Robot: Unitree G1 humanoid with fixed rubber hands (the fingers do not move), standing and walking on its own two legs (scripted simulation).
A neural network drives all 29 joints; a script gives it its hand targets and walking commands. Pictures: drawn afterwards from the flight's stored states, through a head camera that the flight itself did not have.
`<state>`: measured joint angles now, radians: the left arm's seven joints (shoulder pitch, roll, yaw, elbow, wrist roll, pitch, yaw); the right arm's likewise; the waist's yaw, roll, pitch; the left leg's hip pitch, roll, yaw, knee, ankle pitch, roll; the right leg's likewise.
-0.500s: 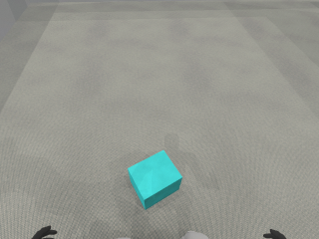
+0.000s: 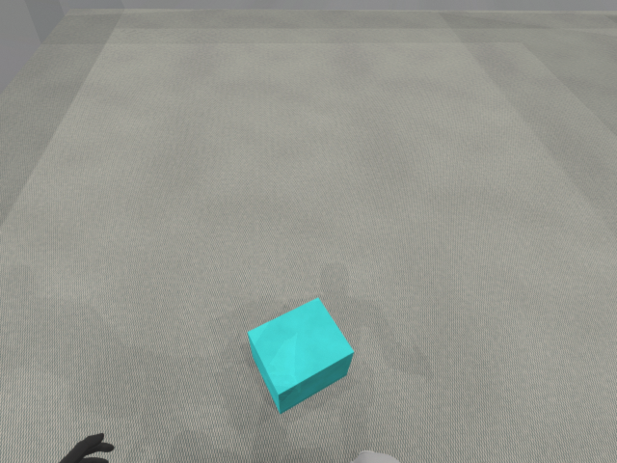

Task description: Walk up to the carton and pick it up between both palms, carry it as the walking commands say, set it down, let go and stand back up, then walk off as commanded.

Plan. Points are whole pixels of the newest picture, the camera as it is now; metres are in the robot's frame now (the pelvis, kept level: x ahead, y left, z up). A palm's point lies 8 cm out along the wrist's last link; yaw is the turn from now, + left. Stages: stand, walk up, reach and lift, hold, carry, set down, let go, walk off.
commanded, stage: walk up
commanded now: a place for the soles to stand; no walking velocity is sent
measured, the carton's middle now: (299, 354) +0.51 +0.01 -0.65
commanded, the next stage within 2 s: none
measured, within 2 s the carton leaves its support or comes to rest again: neither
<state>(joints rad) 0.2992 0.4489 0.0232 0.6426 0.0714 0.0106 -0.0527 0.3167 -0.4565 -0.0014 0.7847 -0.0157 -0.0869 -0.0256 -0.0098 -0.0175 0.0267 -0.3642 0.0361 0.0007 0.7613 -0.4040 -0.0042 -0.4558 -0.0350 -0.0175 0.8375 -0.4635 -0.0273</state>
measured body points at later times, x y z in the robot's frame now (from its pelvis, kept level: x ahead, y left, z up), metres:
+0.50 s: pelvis +0.04 -0.16 +0.01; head +0.06 -0.13 +0.46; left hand +0.12 +0.17 -0.09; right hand +0.14 -0.50 -0.07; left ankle +0.08 +0.00 -0.66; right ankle +0.09 -0.23 -0.71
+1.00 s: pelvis +0.11 -0.24 +0.00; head +0.13 -0.23 +0.45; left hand +0.13 +0.10 -0.08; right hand +0.28 -0.54 -0.10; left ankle +0.11 -0.07 -0.68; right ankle +0.17 -0.34 -0.71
